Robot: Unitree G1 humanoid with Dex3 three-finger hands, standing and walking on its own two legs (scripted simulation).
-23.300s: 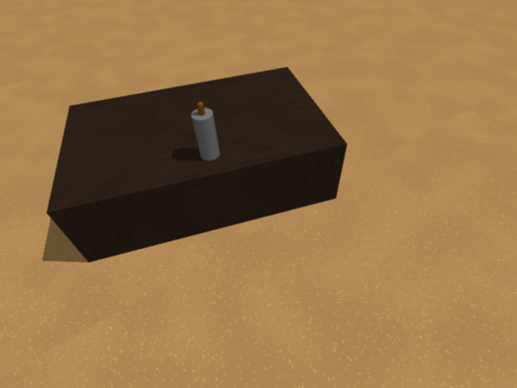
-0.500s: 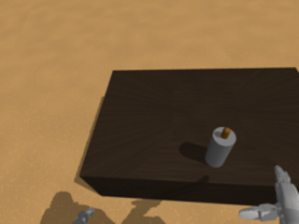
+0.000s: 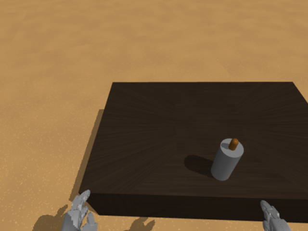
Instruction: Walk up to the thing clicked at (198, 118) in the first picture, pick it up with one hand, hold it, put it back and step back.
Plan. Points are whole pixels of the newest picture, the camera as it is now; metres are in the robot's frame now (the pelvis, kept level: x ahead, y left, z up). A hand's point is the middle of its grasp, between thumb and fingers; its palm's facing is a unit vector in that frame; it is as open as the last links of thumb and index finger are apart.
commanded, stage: home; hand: right
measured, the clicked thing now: (227, 157) +0.48 -0.23 -0.23
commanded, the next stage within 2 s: none
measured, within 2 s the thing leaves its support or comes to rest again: neither
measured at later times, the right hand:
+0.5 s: hand out of the picture +0.16 -0.19 -0.05, palm faces +0.03 +0.98 -0.20, open 17.7 cm
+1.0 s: hand out of the picture +0.17 -0.20 -0.05, palm faces +0.02 +0.98 -0.20, open 17.7 cm
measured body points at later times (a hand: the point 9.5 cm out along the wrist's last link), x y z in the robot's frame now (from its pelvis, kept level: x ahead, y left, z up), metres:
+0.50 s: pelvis -0.01 -0.01 +0.00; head +0.02 -0.01 +0.45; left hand +0.16 +0.24 -0.06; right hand +0.15 -0.24 -0.03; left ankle -0.03 +0.12 -0.68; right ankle +0.02 -0.14 -0.68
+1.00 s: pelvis +0.00 -0.02 +0.00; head +0.03 -0.03 +0.45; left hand +0.16 +0.22 -0.07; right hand +0.16 -0.25 -0.03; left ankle -0.03 +0.12 -0.68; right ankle +0.02 -0.14 -0.68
